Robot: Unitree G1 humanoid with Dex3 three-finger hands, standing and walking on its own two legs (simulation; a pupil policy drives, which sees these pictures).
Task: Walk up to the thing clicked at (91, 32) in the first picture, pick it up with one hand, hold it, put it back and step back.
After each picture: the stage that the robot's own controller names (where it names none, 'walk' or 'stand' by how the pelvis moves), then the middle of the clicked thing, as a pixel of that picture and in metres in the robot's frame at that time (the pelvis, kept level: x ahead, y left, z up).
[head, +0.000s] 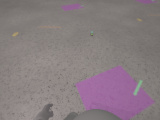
stand; (91, 33) +2.06 +0.11 -0.72
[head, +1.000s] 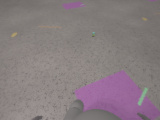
walk; (93, 34) +1.91 +0.21 -0.71
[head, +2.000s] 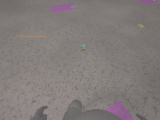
walk; (83, 47) +1.34 +0.28 -0.71
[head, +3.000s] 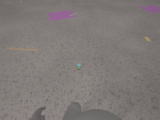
walk; (78, 66) +0.87 +0.27 -0.71
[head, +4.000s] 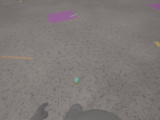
walk; (76, 81) +0.57 +0.24 -0.70
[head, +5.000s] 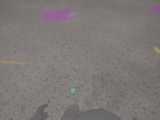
stand; (73, 91) +0.39 +0.20 -0.70
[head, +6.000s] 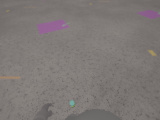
stand; (72, 104) +0.30 +0.21 -0.72
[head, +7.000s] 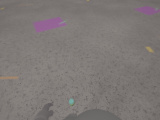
stand; (71, 102) +0.30 +0.22 -0.73
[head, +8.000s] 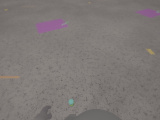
stand; (71, 102) +0.31 +0.22 -0.73
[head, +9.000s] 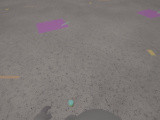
stand; (71, 103) +0.30 +0.22 -0.73
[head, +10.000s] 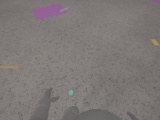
go down; (71, 93) +0.32 +0.22 -0.70
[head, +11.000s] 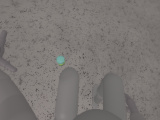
go down; (60, 61) +0.40 +0.24 -0.29
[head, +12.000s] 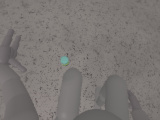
close in; (64, 61) +0.39 +0.24 -0.29
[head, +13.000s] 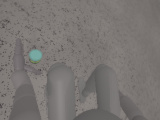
close in; (35, 57) +0.38 +0.27 -0.22
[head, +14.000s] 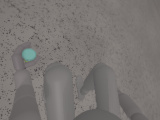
close; (29, 56) +0.38 +0.28 -0.22
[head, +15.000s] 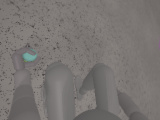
lift; (29, 56) +0.37 +0.28 -0.22
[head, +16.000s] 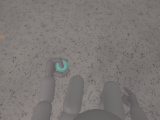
lift; (62, 68) +0.32 +0.21 -0.03
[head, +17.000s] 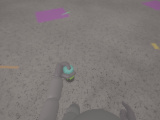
hold; (69, 73) +0.32 +0.17 +0.00
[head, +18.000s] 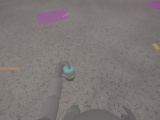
hold; (69, 73) +0.33 +0.17 +0.00
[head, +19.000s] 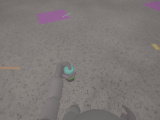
hold; (69, 73) +0.33 +0.17 +0.00
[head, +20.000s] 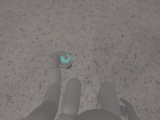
crouch; (66, 61) +0.39 +0.19 -0.09
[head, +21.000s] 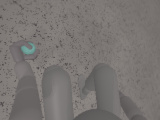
lower; (30, 51) +0.40 +0.28 -0.23
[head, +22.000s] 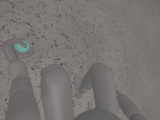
lower; (23, 49) +0.41 +0.30 -0.23
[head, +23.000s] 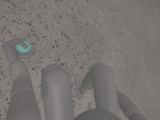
lower; (24, 50) +0.41 +0.30 -0.23
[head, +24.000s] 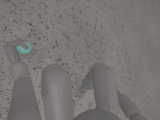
lower; (25, 51) +0.40 +0.30 -0.22
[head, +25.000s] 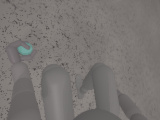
loosen; (26, 52) +0.40 +0.29 -0.22
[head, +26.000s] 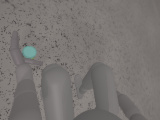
withdraw; (29, 54) +0.39 +0.27 -0.23
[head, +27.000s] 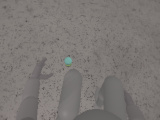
walk; (68, 62) +0.42 +0.22 -0.31
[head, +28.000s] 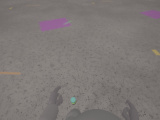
stand; (73, 100) +0.34 +0.18 -0.66
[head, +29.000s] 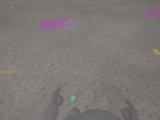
stand; (73, 99) +0.35 +0.20 -0.67
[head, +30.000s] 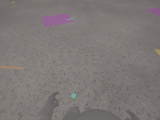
stand; (73, 96) +0.35 +0.19 -0.68
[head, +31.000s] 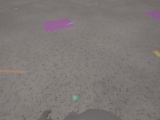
walk; (75, 98) +0.36 +0.19 -0.72
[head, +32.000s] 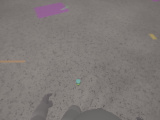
walk; (78, 82) +0.48 +0.16 -0.70
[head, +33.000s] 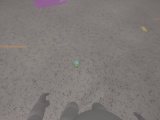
walk; (76, 64) +0.76 +0.22 -0.71
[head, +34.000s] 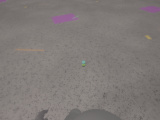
stand; (83, 63) +1.01 +0.23 -0.71
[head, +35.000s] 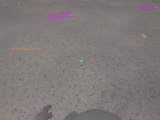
stand; (81, 62) +1.00 +0.22 -0.72
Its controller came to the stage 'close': yes
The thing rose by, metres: 0.71
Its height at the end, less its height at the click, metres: +0.00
